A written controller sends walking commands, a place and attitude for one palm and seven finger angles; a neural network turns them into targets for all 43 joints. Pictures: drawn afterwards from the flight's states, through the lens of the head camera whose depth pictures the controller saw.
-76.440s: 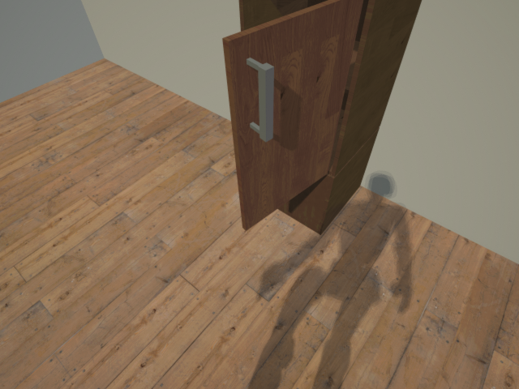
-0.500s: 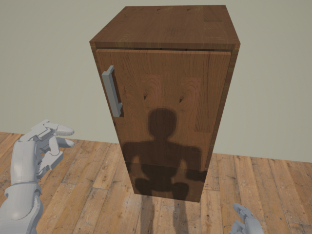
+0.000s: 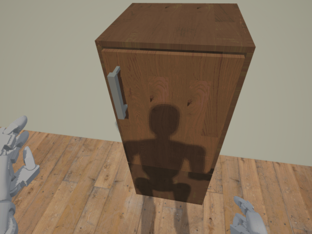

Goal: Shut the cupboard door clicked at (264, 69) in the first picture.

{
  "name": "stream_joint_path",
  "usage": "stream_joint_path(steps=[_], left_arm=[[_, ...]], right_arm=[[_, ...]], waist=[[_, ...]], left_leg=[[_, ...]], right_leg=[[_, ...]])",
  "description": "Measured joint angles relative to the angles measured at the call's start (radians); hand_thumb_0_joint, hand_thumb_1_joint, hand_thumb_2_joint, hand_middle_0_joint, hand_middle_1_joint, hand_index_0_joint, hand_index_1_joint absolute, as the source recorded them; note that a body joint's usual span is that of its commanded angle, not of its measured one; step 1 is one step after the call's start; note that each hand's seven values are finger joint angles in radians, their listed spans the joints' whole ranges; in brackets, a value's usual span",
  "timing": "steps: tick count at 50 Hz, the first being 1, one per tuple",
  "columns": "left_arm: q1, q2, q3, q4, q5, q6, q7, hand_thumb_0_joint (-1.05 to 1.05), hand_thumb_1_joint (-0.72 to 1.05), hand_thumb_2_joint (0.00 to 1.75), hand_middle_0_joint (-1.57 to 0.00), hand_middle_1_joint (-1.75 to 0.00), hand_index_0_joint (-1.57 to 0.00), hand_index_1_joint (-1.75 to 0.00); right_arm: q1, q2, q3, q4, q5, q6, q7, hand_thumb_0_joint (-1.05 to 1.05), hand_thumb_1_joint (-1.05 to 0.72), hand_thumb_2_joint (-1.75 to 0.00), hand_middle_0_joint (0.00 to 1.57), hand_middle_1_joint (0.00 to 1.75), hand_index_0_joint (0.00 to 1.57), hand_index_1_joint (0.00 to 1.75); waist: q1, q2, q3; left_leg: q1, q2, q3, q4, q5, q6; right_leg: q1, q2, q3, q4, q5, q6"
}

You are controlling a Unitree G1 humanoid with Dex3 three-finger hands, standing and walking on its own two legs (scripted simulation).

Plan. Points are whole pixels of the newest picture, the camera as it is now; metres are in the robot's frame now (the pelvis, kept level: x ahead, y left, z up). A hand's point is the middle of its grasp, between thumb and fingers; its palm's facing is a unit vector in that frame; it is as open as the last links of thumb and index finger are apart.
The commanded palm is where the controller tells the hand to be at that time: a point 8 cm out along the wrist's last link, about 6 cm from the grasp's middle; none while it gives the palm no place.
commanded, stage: draw the hand back to the body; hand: left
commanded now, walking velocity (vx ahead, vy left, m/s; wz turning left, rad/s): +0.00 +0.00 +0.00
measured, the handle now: (119, 93) +0.48 +0.19 +0.12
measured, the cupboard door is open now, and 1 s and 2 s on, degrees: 0 0 0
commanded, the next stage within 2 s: step back with the hand held close in 0.18 s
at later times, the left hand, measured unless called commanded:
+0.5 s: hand (45, 165) +0.20 +0.26 +0.15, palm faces +0.39 -0.79 -0.47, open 7.4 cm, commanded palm +0.14 +0.30 +0.17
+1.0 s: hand out of the picture +0.11 +0.30 +0.15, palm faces +0.46 -0.77 -0.45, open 7.4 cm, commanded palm +0.05 +0.33 +0.17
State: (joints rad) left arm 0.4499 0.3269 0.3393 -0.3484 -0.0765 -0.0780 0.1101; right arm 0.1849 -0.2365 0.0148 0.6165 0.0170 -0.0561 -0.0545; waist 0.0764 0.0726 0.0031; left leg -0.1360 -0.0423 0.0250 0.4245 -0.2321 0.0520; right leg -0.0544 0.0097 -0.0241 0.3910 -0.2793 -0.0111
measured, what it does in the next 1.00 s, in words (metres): shifts its weight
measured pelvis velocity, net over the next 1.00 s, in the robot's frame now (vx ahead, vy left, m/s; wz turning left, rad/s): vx -0.09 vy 0.02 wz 0.02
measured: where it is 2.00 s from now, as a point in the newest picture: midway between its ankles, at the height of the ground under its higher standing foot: outside the picture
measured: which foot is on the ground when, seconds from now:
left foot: down 0.00-1.00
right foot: down 0.00-1.00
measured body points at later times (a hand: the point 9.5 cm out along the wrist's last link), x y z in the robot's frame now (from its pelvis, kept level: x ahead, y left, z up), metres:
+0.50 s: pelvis +0.00 +0.00 +0.00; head +0.00 -0.03 +0.45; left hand +0.17 +0.30 +0.18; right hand +0.17 -0.25 -0.09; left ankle +0.00 +0.08 -0.74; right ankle -0.04 -0.11 -0.74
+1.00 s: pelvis -0.09 +0.02 -0.02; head -0.09 +0.04 +0.43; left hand +0.08 +0.34 +0.18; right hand +0.08 -0.22 -0.09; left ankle +0.00 +0.08 -0.74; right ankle -0.05 -0.11 -0.74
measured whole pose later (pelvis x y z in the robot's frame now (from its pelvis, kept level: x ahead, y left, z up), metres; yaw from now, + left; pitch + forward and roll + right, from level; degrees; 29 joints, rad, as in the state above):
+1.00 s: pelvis -0.09 +0.02 -0.02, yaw +1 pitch -1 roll -3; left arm 0.51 0.42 0.43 -0.46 -0.03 -0.18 0.14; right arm 0.25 -0.23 0.00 0.53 0.02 0.00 -0.09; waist -0.01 0.02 -0.01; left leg -0.42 -0.03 0.03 0.61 -0.19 0.10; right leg -0.31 0.04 0.02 0.57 -0.25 0.02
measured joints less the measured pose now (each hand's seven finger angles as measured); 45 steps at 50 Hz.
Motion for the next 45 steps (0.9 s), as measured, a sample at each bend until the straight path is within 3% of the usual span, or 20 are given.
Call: stream_joint_path(steps=[7,16,25,34,45], left_arm=[[0.014,0.008,-0.018,-0.031,0.001,0.011,-0.002,0.02,0.89,0.90,-0.22,-0.31,-0.22,-0.31],[0.011,0.024,0.012,-0.013,-0.008,0.003,-0.006,0.02,0.89,0.90,-0.21,-0.30,-0.21,-0.30],[0.066,0.046,0.025,-0.042,0.006,-0.039,-0.002,0.02,0.89,0.90,-0.21,-0.30,-0.21,-0.30],[0.098,0.110,0.052,-0.085,0.000,-0.044,0.010,0.02,0.89,0.90,-0.21,-0.30,-0.21,-0.30],[0.103,0.100,0.070,-0.115,0.024,-0.078,0.029,0.02,0.89,0.90,-0.21,-0.30,-0.21,-0.30]], right_arm=[[0.010,0.016,0.009,0.003,-0.002,-0.001,-0.002,0.02,-0.91,-0.90,0.20,0.30,0.21,0.29],[0.010,0.013,0.005,0.000,0.000,0.014,-0.002,0.02,-0.91,-0.90,0.20,0.30,0.21,0.29],[-0.004,-0.021,-0.021,-0.035,0.003,0.076,-0.011,0.02,-0.91,-0.90,0.20,0.30,0.21,0.29],[-0.004,-0.015,-0.036,-0.074,0.013,0.132,-0.028,0.02,-0.91,-0.90,0.20,0.30,0.21,0.29],[0.040,-0.004,-0.019,-0.091,0.005,0.097,-0.032,0.02,-0.91,-0.90,0.20,0.30,0.21,0.29]], waist=[[-0.010,-0.012,-0.012],[-0.020,-0.005,-0.003],[-0.047,0.009,-0.017],[-0.071,-0.023,-0.025],[-0.081,-0.055,-0.033]], left_leg=[[0.005,0.005,0.002,0.001,-0.007,-0.004],[0.007,0.014,0.007,-0.003,-0.005,-0.009],[-0.102,0.027,0.014,0.058,-0.017,-0.004],[-0.150,0.021,0.037,0.086,-0.003,0.008],[-0.229,0.020,0.026,0.134,0.038,0.033]], right_leg=[[0.006,0.005,0.003,-0.004,-0.003,-0.004],[0.007,0.013,0.008,-0.011,0.004,-0.009],[-0.094,0.024,0.014,0.025,0.009,-0.003],[-0.163,0.015,0.034,0.087,0.010,0.010],[-0.229,0.015,0.022,0.121,0.054,0.027]])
